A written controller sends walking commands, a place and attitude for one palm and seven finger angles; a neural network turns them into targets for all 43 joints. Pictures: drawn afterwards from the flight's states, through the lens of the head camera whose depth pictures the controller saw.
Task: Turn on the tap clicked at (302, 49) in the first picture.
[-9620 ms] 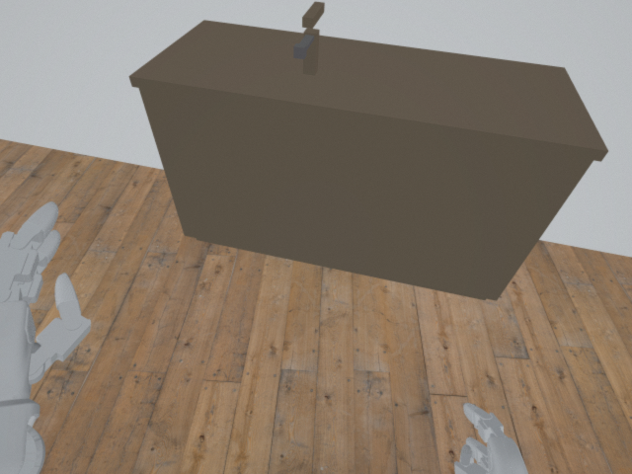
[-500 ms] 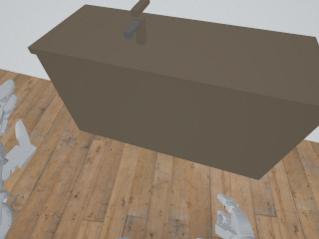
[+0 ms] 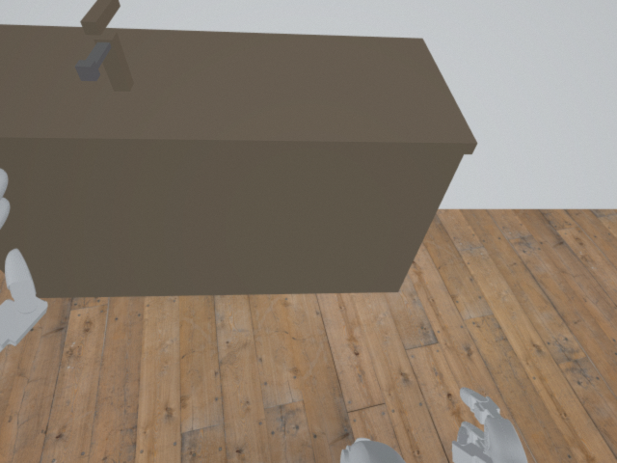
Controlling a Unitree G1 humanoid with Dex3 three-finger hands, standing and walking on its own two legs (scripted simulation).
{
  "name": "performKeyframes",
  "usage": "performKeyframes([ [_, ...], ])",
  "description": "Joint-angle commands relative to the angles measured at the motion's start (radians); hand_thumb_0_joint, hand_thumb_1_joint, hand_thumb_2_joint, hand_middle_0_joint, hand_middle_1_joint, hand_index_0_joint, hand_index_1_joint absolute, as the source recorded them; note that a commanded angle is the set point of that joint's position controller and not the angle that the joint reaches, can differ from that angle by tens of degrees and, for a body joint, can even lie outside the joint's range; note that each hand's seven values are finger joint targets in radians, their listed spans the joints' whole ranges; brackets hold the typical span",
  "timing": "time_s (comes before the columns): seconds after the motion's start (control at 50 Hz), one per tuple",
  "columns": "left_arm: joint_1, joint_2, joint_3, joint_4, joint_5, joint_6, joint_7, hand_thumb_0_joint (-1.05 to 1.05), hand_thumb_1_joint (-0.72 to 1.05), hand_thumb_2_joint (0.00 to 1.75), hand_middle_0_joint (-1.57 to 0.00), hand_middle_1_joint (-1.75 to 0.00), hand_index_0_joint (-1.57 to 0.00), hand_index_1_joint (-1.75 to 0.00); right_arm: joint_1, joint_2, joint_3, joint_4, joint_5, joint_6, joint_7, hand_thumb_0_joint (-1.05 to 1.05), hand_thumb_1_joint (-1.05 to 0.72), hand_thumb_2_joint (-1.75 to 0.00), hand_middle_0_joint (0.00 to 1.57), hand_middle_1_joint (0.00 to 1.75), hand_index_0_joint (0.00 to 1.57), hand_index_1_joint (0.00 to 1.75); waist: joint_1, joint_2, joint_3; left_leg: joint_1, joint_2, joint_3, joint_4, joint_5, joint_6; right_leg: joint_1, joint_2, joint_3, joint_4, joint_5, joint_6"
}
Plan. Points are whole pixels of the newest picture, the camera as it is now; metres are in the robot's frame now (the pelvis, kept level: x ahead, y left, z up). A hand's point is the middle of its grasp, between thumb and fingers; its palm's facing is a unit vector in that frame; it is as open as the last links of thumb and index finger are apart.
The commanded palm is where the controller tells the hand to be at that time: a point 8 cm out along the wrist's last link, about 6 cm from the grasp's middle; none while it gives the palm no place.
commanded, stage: turn to face it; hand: left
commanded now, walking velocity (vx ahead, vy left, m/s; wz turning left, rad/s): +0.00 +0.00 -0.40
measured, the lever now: (87, 70) +0.71 +0.48 +0.10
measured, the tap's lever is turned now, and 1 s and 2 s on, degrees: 0 0 0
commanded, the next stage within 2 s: take the last steps up to it in 0.28 s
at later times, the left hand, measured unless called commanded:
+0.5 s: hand (157, 339) +0.19 +0.16 +0.17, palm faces +0.22 -0.85 -0.47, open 7.4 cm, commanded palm +0.14 +0.20 +0.18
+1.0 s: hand (168, 324) +0.20 +0.15 +0.16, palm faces +0.23 -0.85 -0.47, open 7.4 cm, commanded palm +0.16 +0.21 +0.18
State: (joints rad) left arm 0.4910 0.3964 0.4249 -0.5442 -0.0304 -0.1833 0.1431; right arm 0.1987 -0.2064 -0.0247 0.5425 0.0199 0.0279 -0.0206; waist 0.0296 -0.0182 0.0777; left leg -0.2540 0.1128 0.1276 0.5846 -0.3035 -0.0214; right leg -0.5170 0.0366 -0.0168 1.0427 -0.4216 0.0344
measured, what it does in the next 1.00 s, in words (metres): steps on the spot: right foot, then left foot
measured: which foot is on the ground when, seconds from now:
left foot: down 0.00-0.16, up 0.18-0.46, down 0.48-0.78, up 0.80-1.00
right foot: up 0.00-0.12, down 0.14-0.52, up 0.54-0.74, down 0.76-1.00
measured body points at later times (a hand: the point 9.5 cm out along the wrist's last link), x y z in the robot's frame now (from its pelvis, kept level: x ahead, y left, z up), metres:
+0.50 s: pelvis -0.06 -0.05 +0.00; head -0.02 -0.04 +0.45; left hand +0.17 +0.20 +0.19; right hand +0.04 -0.34 -0.09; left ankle -0.05 +0.06 -0.73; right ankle -0.01 -0.15 -0.73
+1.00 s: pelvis -0.04 -0.05 +0.01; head -0.01 -0.06 +0.46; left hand +0.19 +0.20 +0.19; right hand +0.07 -0.31 -0.10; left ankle +0.02 +0.09 -0.69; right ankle -0.07 -0.17 -0.73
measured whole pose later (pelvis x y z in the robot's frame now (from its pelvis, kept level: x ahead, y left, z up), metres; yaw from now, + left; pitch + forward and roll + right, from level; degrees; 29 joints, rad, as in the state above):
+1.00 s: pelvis -0.04 -0.05 +0.01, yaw -8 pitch +0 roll +1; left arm 0.51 0.36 0.34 -0.48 -0.01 -0.25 0.13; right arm 0.21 -0.21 -0.02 0.65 0.01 -0.02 -0.04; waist -0.01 0.00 0.07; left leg -0.48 0.09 0.06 0.86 -0.32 -0.01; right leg -0.20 -0.09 -0.13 0.47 -0.27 0.01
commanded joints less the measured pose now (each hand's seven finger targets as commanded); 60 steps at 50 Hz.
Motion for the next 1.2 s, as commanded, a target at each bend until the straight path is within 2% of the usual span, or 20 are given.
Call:
performKeyframes([
  [0.0,-0.123,0.090,-0.031,-0.220,0.003,-0.052,0.011,0.00,0.90,0.90,-0.20,-0.30,-0.20,-0.30,-0.045,-0.136,-0.034,-0.140,0.009,-0.085,0.006,0.00,-0.90,-0.90,0.20,0.30,0.20,0.30,-0.032,0.269,-0.077,0.028,0.229,-0.061,-0.190,0.356,0.095,0.085,-0.049,-0.071,-0.212,-0.018,0.024],
  [0.1,-0.165,0.148,0.023,-0.227,0.010,-0.052,0.018,0.00,0.90,0.90,-0.20,-0.30,-0.20,-0.30,-0.048,-0.132,-0.026,-0.145,0.000,-0.116,0.012,0.00,-0.90,-0.90,0.20,0.30,0.20,0.30,-0.019,0.240,-0.128,-0.045,0.185,-0.016,0.001,0.189,0.033,0.349,-0.050,-0.113,-0.557,0.171,0.004],
  [0.12,-0.158,0.181,0.057,-0.228,0.010,-0.060,0.021,0.00,0.90,0.90,-0.20,-0.30,-0.20,-0.30,-0.041,-0.111,-0.024,-0.141,0.003,-0.118,0.017,0.00,-0.90,-0.90,0.20,0.30,0.20,0.30,-0.024,0.106,-0.162,-0.059,0.133,0.012,0.133,0.091,0.004,0.372,-0.141,-0.004,-0.623,0.300,-0.039],
  [0.14,-0.131,0.236,0.106,-0.219,0.008,-0.067,0.027,0.00,0.90,0.90,-0.20,-0.30,-0.20,-0.30,-0.058,-0.078,-0.014,-0.154,0.000,-0.113,0.013,0.00,-0.90,-0.90,0.20,0.30,0.20,0.30,-0.018,-0.138,-0.167,-0.232,0.011,0.035,0.328,-0.202,-0.039,0.439,-0.307,0.274,-0.653,0.591,-0.132],
  [0.18,-0.054,0.220,0.127,-0.180,-0.021,-0.050,0.025,0.00,0.90,0.90,-0.20,-0.30,-0.20,-0.30,-0.103,-0.083,-0.020,-0.146,0.005,-0.095,0.007,0.00,-0.90,-0.90,0.20,0.30,0.20,0.30,-0.006,-0.210,-0.202,-0.293,-0.013,-0.136,0.582,-0.264,-0.040,0.395,-0.386,0.387,-0.707,0.606,-0.190],
  [0.26,0.098,0.185,0.167,-0.188,-0.037,-0.074,0.020,0.00,0.90,0.90,-0.20,-0.30,-0.20,-0.30,-0.119,-0.052,0.008,-0.125,-0.005,-0.043,0.006,0.00,-0.90,-0.90,0.20,0.30,0.20,0.30,-0.026,-0.077,-0.251,-0.293,-0.005,-0.130,0.478,-0.134,-0.049,0.443,-0.300,0.198,-0.647,0.555,-0.203],
  [0.44,0.026,0.159,0.084,-0.225,-0.003,-0.070,0.042,0.00,0.90,0.90,-0.20,-0.30,-0.20,-0.30,-0.056,-0.118,-0.028,-0.094,-0.014,-0.081,-0.036,0.00,-0.90,-0.90,0.20,0.30,0.20,0.30,-0.042,-0.047,-0.279,0.089,-0.081,-0.055,-0.151,-0.062,0.028,0.316,-0.229,0.222,-0.693,0.085,-0.133],
  [0.52,-0.044,0.173,0.066,-0.219,0.031,-0.094,0.044,0.00,0.90,0.90,-0.20,-0.30,-0.20,-0.30,-0.087,-0.122,-0.021,-0.090,-0.023,-0.108,-0.054,0.00,-0.90,-0.90,0.20,0.30,0.20,0.30,-0.048,0.367,-0.092,-0.008,0.254,-0.490,-0.428,-0.317,0.232,0.051,-0.035,-0.021,-0.130,-0.089,-0.041],
  [0.6,-0.086,0.108,0.002,-0.148,0.038,-0.100,0.033,0.00,0.90,0.90,-0.20,-0.30,-0.20,-0.30,-0.059,-0.126,-0.034,-0.060,-0.014,-0.143,-0.041,0.00,-0.90,-0.90,0.20,0.30,0.20,0.30,-0.034,0.261,-0.040,-0.034,0.129,-0.253,-0.316,-0.120,0.179,0.099,-0.054,-0.080,-0.214,-0.052,-0.026],
  [0.7,-0.125,0.101,-0.016,-0.077,0.032,-0.089,0.028,0.00,0.90,0.90,-0.20,-0.30,-0.20,-0.30,-0.051,-0.121,-0.020,-0.047,-0.017,-0.145,-0.045,0.00,-0.90,-0.90,0.20,0.30,0.20,0.30,-0.039,0.226,-0.064,-0.093,0.088,-0.213,-0.210,-0.069,0.138,0.327,-0.048,-0.146,-0.569,0.030,-0.025],
  [0.72,-0.140,0.114,-0.005,-0.063,0.035,-0.090,0.028,0.00,0.90,0.90,-0.20,-0.30,-0.20,-0.30,-0.057,-0.118,-0.020,-0.044,-0.018,-0.140,-0.045,0.00,-0.90,-0.90,0.20,0.30,0.20,0.30,-0.036,0.163,-0.085,-0.153,0.072,-0.184,-0.133,-0.067,0.119,0.423,-0.085,-0.101,-0.633,0.076,-0.044],
  [0.76,-0.133,0.170,0.035,-0.022,0.036,-0.087,0.030,0.00,0.90,0.90,-0.20,-0.30,-0.20,-0.30,-0.056,-0.090,-0.024,-0.054,-0.014,-0.127,-0.038,0.00,-0.90,-0.90,0.20,0.30,0.20,0.30,-0.033,-0.220,-0.114,-0.419,-0.083,-0.039,0.294,-0.176,0.042,0.577,-0.413,0.399,-0.778,0.037,-0.194],
  [0.78,-0.180,0.191,0.051,-0.051,0.012,-0.098,0.031,0.00,0.90,0.90,-0.20,-0.30,-0.20,-0.30,-0.101,-0.106,-0.027,-0.058,-0.018,-0.127,-0.035,0.00,-0.90,-0.90,0.20,0.30,0.20,0.30,-0.020,-0.242,-0.077,-0.498,-0.077,-0.104,0.493,-0.198,0.019,0.551,-0.512,0.487,-0.835,0.090,-0.245],
  [0.82,-0.128,0.169,0.061,-0.021,0.012,-0.101,0.016,0.00,0.90,0.90,-0.20,-0.30,-0.20,-0.30,-0.084,-0.110,-0.040,-0.044,-0.012,-0.119,-0.030,0.00,-0.90,-0.90,0.20,0.30,0.20,0.30,-0.031,-0.165,-0.044,-0.455,-0.023,-0.174,0.585,-0.089,0.005,0.401,-0.463,0.408,-0.854,-0.035,-0.236],
  [0.9,-0.053,0.167,0.079,-0.128,0.010,-0.140,0.013,0.00,0.90,0.90,-0.20,-0.30,-0.20,-0.30,-0.101,-0.083,-0.018,-0.049,-0.015,-0.098,-0.024,0.00,-0.90,-0.90,0.20,0.30,0.20,0.30,-0.033,-0.096,-0.080,-0.330,0.015,-0.116,0.358,-0.018,0.008,0.361,-0.387,0.115,-0.792,0.259,-0.194],
  [1.04,-0.087,0.151,0.064,-0.231,0.014,-0.125,0.046,0.00,0.90,0.90,-0.20,-0.30,-0.20,-0.30,-0.058,-0.079,-0.044,-0.072,-0.022,-0.142,-0.043,0.00,-0.90,-0.90,0.20,0.30,0.20,0.30,-0.024,-0.064,-0.174,0.047,-0.096,0.063,-0.107,0.095,0.025,0.367,-0.284,0.018,-0.615,0.244,-0.128],
  [1.06,-0.076,0.140,0.057,-0.223,0.011,-0.123,0.045,0.00,0.90,0.90,-0.20,-0.30,-0.20,-0.30,-0.039,-0.094,-0.053,-0.072,-0.016,-0.147,-0.052,0.00,-0.90,-0.90,0.20,0.30,0.20,0.30,-0.037,0.027,-0.186,0.129,-0.078,0.032,-0.158,0.099,0.037,0.327,-0.253,-0.012,-0.495,0.245,-0.097],
  [1.1,-0.100,0.137,0.056,-0.273,0.013,-0.139,0.047,0.00,0.90,0.90,-0.20,-0.30,-0.20,-0.30,-0.029,-0.134,-0.071,-0.084,-0.011,-0.151,-0.049,0.00,-0.90,-0.90,0.20,0.30,0.20,0.30,-0.051,0.379,-0.223,0.338,0.204,-0.386,-0.237,0.271,0.179,0.001,-0.087,-0.124,-0.054,-0.158,-0.016],
  [1.14,-0.057,0.180,0.087,-0.172,0.018,-0.137,0.041,0.00,0.90,0.90,-0.20,-0.30,-0.20,-0.30,-0.047,-0.112,-0.057,-0.061,-0.015,-0.158,-0.045,0.00,-0.90,-0.90,0.20,0.30,0.20,0.30,-0.047,0.298,-0.199,0.257,0.259,-0.457,-0.260,0.279,0.279,-0.088,-0.117,-0.038,0.141,-0.206,-0.028],
  [1.18,-0.054,0.153,0.079,-0.218,0.008,-0.129,0.032,0.00,0.90,0.90,-0.20,-0.30,-0.20,-0.30,-0.048,-0.111,-0.063,-0.053,-0.001,-0.164,-0.034,0.00,-0.90,-0.90,0.20,0.30,0.20,0.30,-0.044,0.246,-0.177,0.243,0.212,-0.347,-0.220,0.308,0.263,-0.099,-0.143,-0.036,0.042,-0.147,-0.017],
])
